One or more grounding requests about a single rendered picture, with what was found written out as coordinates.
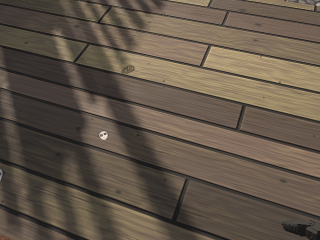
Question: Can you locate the robot right hand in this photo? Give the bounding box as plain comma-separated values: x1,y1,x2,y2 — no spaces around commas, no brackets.
282,219,320,240

